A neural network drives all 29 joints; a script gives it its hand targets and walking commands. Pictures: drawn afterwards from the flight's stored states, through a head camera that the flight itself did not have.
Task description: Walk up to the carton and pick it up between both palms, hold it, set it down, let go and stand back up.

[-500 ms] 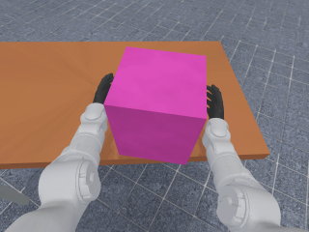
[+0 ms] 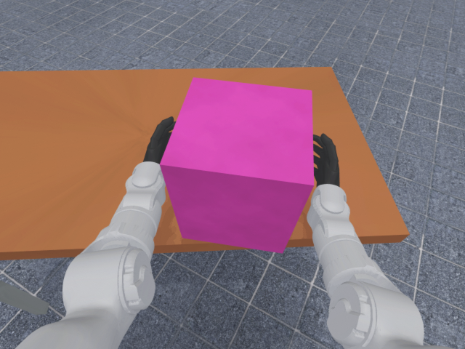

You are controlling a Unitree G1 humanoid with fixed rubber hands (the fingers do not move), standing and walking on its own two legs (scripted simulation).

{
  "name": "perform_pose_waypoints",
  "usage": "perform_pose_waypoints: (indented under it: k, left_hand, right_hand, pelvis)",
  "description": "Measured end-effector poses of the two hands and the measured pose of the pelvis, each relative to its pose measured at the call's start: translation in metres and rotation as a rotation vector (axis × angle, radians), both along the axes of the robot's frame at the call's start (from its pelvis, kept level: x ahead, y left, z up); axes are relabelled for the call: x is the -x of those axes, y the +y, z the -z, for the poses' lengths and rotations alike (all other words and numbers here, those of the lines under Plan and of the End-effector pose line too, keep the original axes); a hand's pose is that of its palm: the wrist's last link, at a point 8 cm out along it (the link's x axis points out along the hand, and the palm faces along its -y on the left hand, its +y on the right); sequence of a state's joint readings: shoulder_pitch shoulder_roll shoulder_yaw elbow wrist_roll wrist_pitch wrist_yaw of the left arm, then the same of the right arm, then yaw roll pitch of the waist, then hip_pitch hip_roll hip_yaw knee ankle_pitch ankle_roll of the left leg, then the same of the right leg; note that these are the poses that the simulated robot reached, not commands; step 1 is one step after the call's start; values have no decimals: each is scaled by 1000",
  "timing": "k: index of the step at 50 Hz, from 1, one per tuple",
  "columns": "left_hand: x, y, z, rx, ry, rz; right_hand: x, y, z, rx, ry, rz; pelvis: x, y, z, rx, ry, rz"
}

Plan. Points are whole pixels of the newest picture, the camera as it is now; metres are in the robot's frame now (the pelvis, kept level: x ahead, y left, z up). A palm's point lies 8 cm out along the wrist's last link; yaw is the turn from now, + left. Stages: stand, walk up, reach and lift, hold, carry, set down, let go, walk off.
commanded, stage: reach and lift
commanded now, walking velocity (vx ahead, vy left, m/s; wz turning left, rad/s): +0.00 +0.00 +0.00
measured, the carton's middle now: (240, 171) +0.43 -0.02 +0.04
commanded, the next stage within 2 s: none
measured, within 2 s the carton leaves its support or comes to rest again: leaves its support in 0.58 s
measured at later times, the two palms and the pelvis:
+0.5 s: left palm (158, 159) +0.44 +0.13 +0.07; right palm (326, 180) +0.39 -0.17 +0.06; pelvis +0.00 +0.00 +0.00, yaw +0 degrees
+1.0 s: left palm (161, 167) +0.41 +0.12 +0.09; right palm (337, 189) +0.36 -0.18 +0.07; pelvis -0.02 +0.00 +0.00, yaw +0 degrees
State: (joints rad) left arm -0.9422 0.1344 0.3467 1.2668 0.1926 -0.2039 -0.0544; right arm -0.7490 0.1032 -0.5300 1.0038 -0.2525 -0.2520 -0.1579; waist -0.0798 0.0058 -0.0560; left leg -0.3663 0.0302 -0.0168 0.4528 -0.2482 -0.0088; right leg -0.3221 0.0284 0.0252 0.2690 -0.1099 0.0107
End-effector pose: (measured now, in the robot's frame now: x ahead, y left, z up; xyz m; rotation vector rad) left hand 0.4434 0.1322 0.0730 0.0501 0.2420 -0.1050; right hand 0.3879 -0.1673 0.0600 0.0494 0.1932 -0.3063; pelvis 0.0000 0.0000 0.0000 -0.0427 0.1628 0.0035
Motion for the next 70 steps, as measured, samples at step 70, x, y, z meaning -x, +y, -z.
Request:
perform_pose_waypoints:
  k: [70]
  left_hand:
    - [29, -16, -25, -131, -142, -14]
  right_hand:
    - [19, -13, -29, 46, -121, 3]
  pelvis:
    - [13, -6, -1, -8, -9, -1]
